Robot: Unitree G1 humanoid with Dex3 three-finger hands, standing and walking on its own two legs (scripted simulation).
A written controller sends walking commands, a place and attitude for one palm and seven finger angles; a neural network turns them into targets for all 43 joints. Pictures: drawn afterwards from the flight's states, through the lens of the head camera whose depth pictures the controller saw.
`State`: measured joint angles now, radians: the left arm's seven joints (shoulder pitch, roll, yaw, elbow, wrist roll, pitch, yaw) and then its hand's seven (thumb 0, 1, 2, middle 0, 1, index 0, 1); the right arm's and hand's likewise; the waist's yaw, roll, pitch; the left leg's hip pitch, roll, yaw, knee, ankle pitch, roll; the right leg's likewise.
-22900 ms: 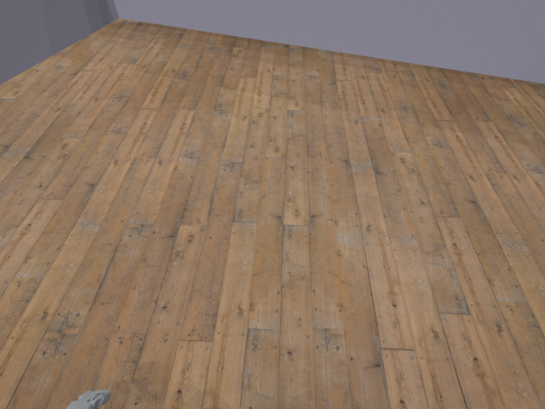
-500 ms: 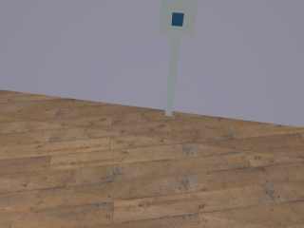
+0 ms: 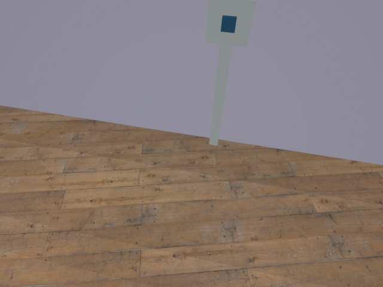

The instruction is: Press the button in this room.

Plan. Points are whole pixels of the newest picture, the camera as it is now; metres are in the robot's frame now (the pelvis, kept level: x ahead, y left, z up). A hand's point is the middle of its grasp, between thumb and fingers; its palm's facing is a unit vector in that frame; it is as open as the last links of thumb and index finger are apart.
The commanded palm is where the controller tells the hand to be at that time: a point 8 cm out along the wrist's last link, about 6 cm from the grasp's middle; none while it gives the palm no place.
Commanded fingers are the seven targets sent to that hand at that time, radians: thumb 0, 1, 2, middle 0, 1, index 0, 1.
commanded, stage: look at it before walking up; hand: left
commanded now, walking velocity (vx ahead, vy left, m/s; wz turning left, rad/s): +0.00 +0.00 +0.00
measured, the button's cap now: (228, 23) +1.10 -0.08 +0.07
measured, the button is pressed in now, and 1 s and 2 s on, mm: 0 0 0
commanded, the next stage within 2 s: walk to a spot facing it in 0.34 s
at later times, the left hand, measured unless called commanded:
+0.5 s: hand out of the picture -0.03 +0.17 -0.18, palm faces +0.03 -0.98 -0.17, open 7.4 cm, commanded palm none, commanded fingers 0.00 0.90 0.90 -0.20 -0.30 -0.20 -0.30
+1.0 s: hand out of the picture +0.13 +0.17 -0.18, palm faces -0.18 -0.95 -0.26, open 7.4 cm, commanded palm none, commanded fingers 0.00 0.90 0.90 -0.20 -0.30 -0.20 -0.30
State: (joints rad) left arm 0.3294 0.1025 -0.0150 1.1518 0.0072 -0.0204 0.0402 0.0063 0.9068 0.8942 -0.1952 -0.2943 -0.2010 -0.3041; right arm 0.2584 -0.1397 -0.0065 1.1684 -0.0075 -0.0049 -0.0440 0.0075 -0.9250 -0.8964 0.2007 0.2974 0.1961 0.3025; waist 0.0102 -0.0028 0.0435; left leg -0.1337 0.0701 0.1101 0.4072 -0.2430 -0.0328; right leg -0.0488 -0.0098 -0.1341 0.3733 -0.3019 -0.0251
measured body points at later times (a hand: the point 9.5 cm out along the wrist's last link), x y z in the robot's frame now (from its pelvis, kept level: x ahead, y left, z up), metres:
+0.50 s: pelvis -0.01 +0.01 +0.00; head +0.00 +0.01 +0.45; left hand -0.03 +0.22 -0.16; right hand -0.03 -0.20 -0.16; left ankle -0.02 +0.13 -0.74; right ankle -0.06 -0.09 -0.74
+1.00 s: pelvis +0.02 -0.01 -0.03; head +0.05 -0.04 +0.42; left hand +0.14 +0.22 -0.16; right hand -0.02 -0.26 -0.19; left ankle -0.02 +0.13 -0.71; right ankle -0.01 -0.10 -0.74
